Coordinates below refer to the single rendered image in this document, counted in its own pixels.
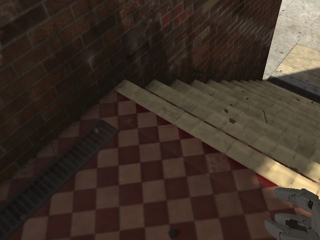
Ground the robot right hand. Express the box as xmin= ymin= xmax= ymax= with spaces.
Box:
xmin=264 ymin=187 xmax=320 ymax=240

